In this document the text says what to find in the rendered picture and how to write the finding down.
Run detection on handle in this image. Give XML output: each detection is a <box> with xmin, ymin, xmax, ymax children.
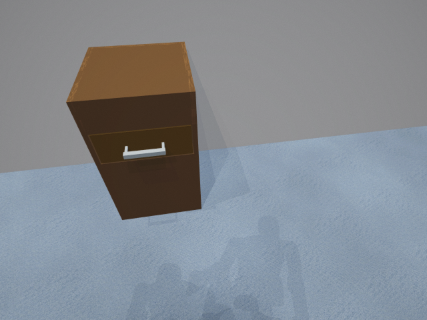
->
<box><xmin>123</xmin><ymin>142</ymin><xmax>166</xmax><ymax>159</ymax></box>

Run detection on drawer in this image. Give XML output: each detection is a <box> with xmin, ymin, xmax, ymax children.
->
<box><xmin>89</xmin><ymin>125</ymin><xmax>193</xmax><ymax>163</ymax></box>

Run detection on cabinet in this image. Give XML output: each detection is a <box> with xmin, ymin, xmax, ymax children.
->
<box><xmin>66</xmin><ymin>42</ymin><xmax>201</xmax><ymax>220</ymax></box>

